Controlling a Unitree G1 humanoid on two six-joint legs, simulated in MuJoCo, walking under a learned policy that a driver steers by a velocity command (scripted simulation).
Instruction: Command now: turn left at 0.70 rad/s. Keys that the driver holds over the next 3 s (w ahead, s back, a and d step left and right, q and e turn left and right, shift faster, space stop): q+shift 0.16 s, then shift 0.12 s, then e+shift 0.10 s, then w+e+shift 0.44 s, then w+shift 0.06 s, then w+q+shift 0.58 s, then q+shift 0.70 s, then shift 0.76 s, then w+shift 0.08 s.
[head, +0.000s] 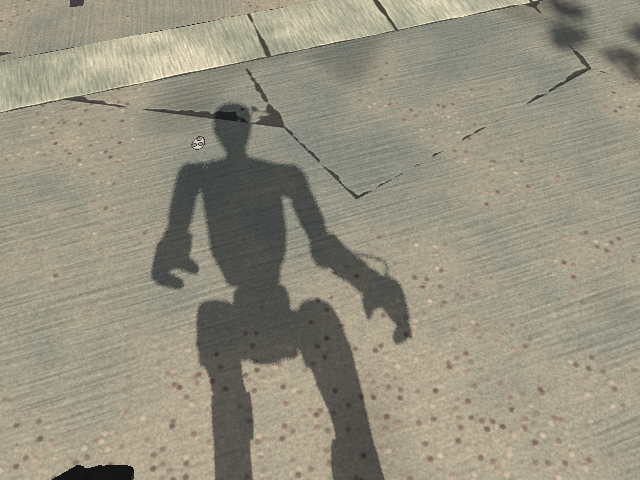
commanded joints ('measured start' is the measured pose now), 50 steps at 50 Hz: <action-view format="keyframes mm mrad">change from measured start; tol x32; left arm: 1 -30 177 56 -53 -6 -15 1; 41 -79 113 11 -64 10 10 -156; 46 515 299 79 136 23 -30 -82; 50 361 251 51 109 44 -67 -56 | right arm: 1 -63 -41 -3 -134 -5 -11 24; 50 9 -60 37 17 -18 -171 31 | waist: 1 40 -162 -126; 9 -16 369 -140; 44 123 75 -41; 47 174 -425 -365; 50 124 5 -95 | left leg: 1 40 42 6 -129 35 25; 7 311 -35 36 -486 237 157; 9 464 325 -632 -668 736 473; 19 358 118 -106 -694 521 283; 23 459 260 -338 -901 -253 322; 40 576 285 182 -972 -11 196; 45 388 225 315 -261 1037 193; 47 -211 -49 48 436 -143 125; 50 -264 16 -160 423 161 174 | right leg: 1 83 -286 104 -133 317 -205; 6 53 -300 28 11 224 -106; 9 -496 54 62 739 -480 99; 11 -521 22 206 842 -360 54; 19 -214 -26 193 500 -26 95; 27 -706 -45 285 571 -1 33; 40 -597 -88 73 402 71 -87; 45 194 166 -25 225 -60 -212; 47 577 -244 901 -199 -747 -242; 50 254 -259 582 -187 -274 -124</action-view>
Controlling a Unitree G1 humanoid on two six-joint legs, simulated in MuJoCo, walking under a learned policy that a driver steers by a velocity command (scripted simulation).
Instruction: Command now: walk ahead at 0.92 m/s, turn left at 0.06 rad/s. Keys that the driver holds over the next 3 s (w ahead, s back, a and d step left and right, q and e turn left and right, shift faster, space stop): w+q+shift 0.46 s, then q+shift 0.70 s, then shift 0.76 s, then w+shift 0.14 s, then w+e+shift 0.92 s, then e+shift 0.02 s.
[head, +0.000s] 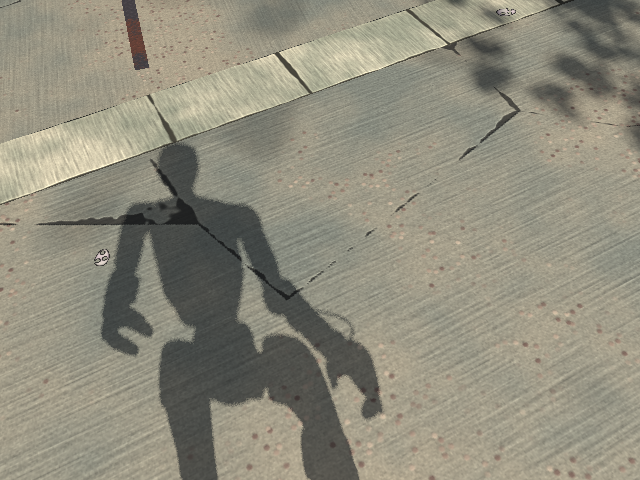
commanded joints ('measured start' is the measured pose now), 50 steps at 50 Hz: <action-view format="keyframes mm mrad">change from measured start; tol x32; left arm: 1 175 144 38 20 2 -39 23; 50 -143 123 46 -128 -32 -19 73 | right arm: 1 -34 -85 -9 -83 1 -22 8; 14 -234 -19 25 -89 13 31 61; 19 457 -212 -62 90 13 68 24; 50 -98 -91 -38 -301 33 106 -32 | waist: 1 47 -36 -34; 19 -405 -97 -176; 21 -135 244 22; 26 86 -173 111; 36 74 100 -190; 39 -19 -319 -577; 50 -6 -104 -185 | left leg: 1 -471 -4 -106 92 178 44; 12 -545 -84 169 -327 454 78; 17 -90 -220 268 -508 370 153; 21 379 -111 -272 -623 590 380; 24 212 97 -753 -1091 -84 423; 29 -224 -122 -315 -1017 849 292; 36 -99 -296 -326 -570 543 -11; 38 -349 -361 -189 -42 -408 -65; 40 -468 -171 -178 300 -254 -110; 50 -303 3 -22 -243 72 -89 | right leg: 1 397 -290 438 -515 -140 5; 17 591 -220 -186 -283 1679 148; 19 360 -187 -140 395 1408 114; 20 66 56 -120 863 238 89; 21 -288 107 49 1078 -138 110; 32 114 112 128 -224 309 190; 38 869 -304 545 -208 1200 21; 40 777 -538 896 -324 624 -245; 42 446 -328 573 -423 231 -142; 50 267 -329 234 -504 484 -171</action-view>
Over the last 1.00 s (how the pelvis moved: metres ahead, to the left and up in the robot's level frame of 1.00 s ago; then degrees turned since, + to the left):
0.28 -0.08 -0.03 -9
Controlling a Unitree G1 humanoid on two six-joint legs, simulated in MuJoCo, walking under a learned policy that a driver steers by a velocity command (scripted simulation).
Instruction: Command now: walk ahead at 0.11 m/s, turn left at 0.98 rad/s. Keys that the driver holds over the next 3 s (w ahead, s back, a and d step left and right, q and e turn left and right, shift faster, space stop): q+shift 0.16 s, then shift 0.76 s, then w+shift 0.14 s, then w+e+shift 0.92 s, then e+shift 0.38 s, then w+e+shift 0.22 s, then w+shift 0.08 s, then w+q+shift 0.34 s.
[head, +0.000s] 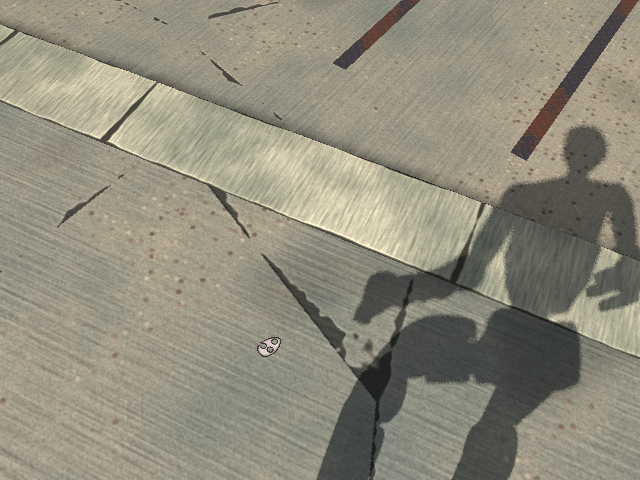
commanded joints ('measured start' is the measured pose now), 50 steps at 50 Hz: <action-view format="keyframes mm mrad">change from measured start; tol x16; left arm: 1 -91 160 46 -73 -10 -10 0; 50 166 169 22 26 -47 3 -20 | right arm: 1 87 -33 -1 -50 0 6 14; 11 108 -274 -77 -89 -46 5 10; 29 38 29 35 -17 -43 -36 8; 50 25 28 5 67 3 -72 10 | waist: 1 -39 -93 -254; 8 -35 -108 -210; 11 -46 345 -241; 14 -23 97 -235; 27 15 147 -199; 30 -91 -227 -194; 44 -2 9 -142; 50 30 -174 -17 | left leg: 1 138 50 -24 -107 95 24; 9 484 -39 47 -607 198 152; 11 645 329 -539 -738 609 446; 17 456 151 -213 -705 649 312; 26 387 137 -274 -645 460 301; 30 299 -83 -102 -489 -33 84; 46 411 -38 -134 -621 285 83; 48 339 -107 -51 -550 -141 99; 50 103 -99 42 -361 -141 103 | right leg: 1 138 -318 177 -138 162 -228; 8 162 -313 0 -3 -54 -103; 11 -405 -23 -5 673 -592 99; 16 -273 -50 100 787 -315 92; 25 -23 -31 81 348 -306 76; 29 246 -204 265 10 229 -21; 34 33 -147 222 -32 -217 -45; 46 110 -81 135 39 -145 -28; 50 145 -310 498 -209 -942 -203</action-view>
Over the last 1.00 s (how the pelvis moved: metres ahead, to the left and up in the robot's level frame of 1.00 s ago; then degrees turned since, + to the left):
0.71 0.01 0.02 51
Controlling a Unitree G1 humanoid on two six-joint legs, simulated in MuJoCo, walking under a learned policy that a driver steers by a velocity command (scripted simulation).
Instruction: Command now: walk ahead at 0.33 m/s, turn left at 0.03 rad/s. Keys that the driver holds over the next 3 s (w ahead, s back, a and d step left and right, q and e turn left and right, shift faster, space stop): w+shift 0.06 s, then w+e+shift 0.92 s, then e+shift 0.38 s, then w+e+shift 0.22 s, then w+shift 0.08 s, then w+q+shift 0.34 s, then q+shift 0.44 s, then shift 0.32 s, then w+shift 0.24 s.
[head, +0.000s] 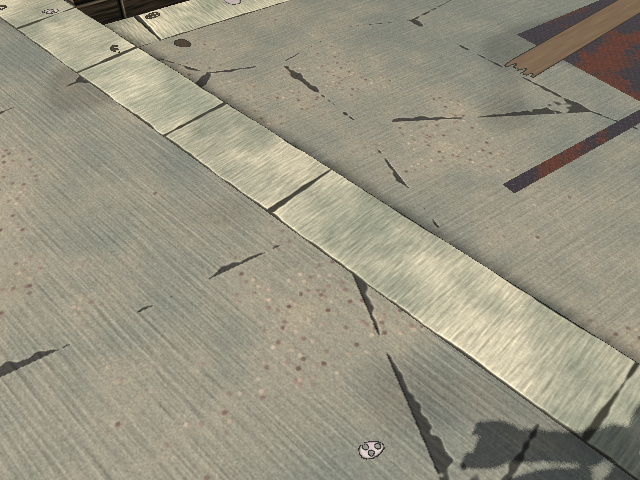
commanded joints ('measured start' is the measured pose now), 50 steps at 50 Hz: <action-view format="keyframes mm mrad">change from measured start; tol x32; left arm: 1 101 245 76 -16 -25 -24 17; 28 -311 82 26 -173 37 18 -120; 34 307 236 97 -9 19 -2 -51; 50 245 253 97 4 -4 -57 -7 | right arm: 1 -141 -105 -28 -127 38 -56 8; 12 404 -288 -59 -19 -75 -96 20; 50 -334 -102 64 -247 -42 -81 52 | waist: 1 61 -174 165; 12 -240 320 -84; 28 -50 61 206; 36 97 -235 -241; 50 90 -25 87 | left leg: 1 -340 42 61 219 -76 31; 4 -473 118 10 305 -44 52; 10 417 -59 207 -144 186 -17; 13 438 512 -731 -512 -617 132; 27 332 254 294 -573 344 41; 33 400 311 365 84 1564 52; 34 220 294 343 395 1355 52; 36 -534 -47 148 1071 -62 -27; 50 -237 55 90 54 489 -50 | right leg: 1 15 -398 581 -453 -610 -238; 8 -82 -137 224 -372 -165 -156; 13 -731 33 186 649 -111 -86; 19 -662 -93 103 711 219 -6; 28 -626 -72 -105 324 304 -87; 33 -31 119 -179 219 67 -210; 36 665 -226 787 -185 -193 -447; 44 -113 -35 440 -389 145 -319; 50 -2 3 410 -323 652 -217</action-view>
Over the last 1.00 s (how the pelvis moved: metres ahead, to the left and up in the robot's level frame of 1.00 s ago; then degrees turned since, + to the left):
0.08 0.00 0.00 20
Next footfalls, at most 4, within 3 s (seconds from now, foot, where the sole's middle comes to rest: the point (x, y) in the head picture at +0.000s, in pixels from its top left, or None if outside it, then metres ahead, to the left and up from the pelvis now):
0.22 left None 0.13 0.17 -0.77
0.68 right None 0.48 -0.13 -0.77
1.12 left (439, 323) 0.93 -0.28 -0.77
1.68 right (578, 402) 0.71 -0.56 -0.77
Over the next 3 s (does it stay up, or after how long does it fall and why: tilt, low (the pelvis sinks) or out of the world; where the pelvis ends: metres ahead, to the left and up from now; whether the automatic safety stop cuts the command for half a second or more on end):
stays up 0.92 -1.07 -0.10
